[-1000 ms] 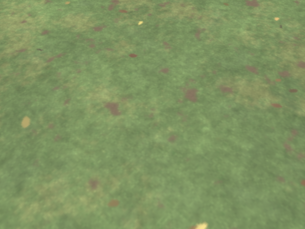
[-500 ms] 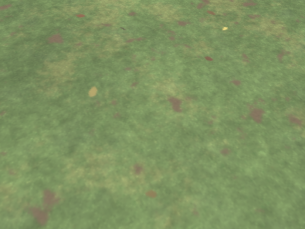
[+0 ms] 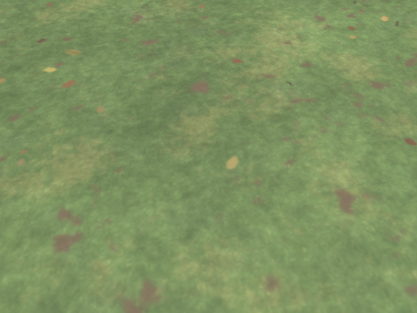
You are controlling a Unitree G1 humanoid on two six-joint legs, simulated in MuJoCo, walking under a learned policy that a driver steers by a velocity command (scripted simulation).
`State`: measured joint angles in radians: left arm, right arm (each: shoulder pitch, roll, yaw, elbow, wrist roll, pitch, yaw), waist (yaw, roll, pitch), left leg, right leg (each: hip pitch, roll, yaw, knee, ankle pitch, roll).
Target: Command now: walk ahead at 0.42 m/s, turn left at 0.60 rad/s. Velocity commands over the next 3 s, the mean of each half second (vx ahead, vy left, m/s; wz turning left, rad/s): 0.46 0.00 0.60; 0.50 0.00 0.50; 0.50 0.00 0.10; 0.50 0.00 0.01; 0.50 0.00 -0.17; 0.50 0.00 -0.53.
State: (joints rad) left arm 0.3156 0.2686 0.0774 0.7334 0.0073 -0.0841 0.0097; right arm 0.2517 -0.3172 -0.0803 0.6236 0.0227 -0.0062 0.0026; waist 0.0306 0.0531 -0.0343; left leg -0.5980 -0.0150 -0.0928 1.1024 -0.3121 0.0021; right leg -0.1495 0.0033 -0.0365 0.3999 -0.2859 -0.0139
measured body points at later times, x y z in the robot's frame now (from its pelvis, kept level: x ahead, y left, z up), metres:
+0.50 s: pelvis +0.24 +0.10 +0.00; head +0.28 +0.12 +0.44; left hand +0.31 +0.41 -0.10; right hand +0.44 -0.13 -0.10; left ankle +0.25 +0.18 -0.74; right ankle +0.30 -0.06 -0.66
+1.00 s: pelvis +0.53 +0.15 +0.00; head +0.55 +0.16 +0.45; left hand +0.45 +0.43 -0.11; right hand +0.79 +0.00 -0.10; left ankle +0.47 +0.29 -0.67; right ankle +0.59 +0.07 -0.74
